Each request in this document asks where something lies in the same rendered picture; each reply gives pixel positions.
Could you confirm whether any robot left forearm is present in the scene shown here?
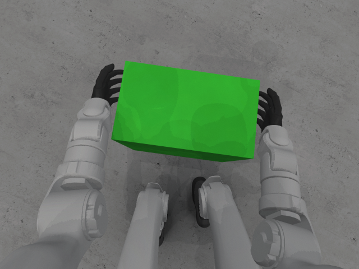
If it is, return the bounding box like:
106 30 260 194
37 98 112 235

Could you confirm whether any right robot thigh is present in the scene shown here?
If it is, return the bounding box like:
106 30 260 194
199 182 260 269

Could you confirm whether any left robot hand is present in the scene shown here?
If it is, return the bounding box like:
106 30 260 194
91 63 124 106

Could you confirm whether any robot right forearm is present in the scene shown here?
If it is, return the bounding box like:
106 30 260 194
256 125 321 263

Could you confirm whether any right robot hand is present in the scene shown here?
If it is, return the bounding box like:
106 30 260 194
257 88 283 132

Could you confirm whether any left robot thigh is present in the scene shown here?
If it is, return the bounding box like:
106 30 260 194
116 188 169 269

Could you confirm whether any carton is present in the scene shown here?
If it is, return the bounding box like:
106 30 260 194
111 61 260 162

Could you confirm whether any robot left upper arm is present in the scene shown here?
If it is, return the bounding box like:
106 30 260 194
0 189 108 269

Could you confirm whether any robot thigh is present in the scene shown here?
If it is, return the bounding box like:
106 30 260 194
199 182 260 269
116 188 169 269

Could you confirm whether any robot right upper arm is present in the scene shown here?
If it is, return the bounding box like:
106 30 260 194
251 219 343 269

